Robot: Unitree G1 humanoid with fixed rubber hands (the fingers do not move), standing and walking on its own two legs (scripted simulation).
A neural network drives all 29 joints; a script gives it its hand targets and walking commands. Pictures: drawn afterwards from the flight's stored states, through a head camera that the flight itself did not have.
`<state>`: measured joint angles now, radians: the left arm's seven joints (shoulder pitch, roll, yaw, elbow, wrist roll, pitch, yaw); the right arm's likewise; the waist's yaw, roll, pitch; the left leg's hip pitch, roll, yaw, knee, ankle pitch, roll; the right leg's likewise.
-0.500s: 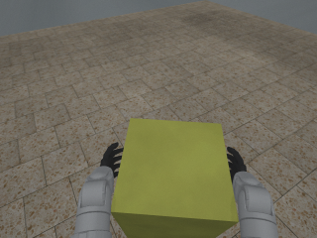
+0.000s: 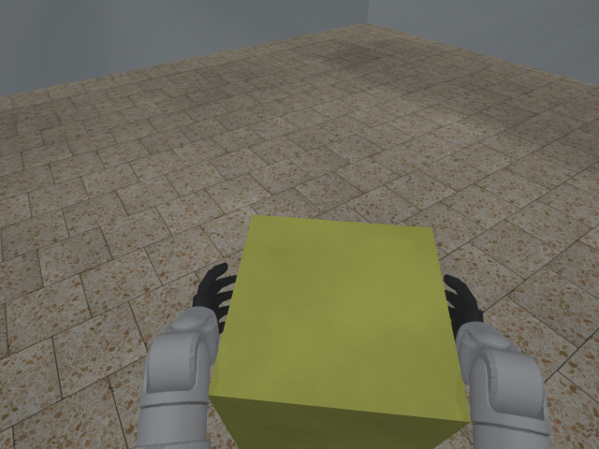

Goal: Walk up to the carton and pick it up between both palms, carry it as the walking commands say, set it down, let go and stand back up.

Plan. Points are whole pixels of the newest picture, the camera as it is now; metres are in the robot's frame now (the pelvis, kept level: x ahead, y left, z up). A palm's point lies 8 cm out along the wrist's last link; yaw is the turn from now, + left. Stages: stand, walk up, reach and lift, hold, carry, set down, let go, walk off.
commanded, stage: carry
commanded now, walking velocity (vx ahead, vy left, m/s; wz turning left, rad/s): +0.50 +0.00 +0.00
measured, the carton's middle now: (329, 350) +0.28 -0.01 +0.00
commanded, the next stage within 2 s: none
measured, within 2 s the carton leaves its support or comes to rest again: neither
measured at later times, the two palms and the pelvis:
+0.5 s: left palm (200, 210) +0.51 +0.22 +0.07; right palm (384, 217) +0.50 -0.12 +0.07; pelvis +0.24 +0.06 +0.00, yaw -1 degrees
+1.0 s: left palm (247, 130) +0.84 +0.18 +0.06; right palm (379, 132) +0.84 -0.16 +0.06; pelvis +0.58 +0.01 +0.01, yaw +1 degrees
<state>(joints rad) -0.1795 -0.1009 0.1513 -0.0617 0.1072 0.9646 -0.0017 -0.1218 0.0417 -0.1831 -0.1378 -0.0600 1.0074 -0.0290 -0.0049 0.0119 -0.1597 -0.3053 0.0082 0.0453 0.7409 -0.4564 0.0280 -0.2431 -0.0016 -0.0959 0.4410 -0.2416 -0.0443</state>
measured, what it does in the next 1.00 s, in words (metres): walks ahead: left foot, then right foot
